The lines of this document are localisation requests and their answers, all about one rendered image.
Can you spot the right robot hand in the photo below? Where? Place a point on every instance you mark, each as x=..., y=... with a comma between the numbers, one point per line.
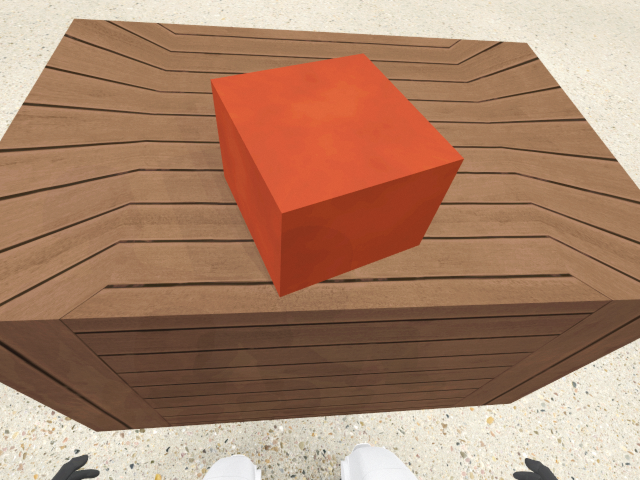
x=540, y=472

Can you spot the robot right shin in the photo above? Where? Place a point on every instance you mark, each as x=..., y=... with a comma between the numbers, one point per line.
x=361, y=445

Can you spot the pedestal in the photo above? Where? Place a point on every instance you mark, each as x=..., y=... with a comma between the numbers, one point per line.
x=133, y=296

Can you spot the left robot hand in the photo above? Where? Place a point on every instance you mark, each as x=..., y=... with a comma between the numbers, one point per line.
x=68, y=470

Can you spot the left robot thigh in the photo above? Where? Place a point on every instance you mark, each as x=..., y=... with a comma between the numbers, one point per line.
x=233, y=468

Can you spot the carton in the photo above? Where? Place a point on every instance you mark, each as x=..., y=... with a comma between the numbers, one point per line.
x=331, y=166

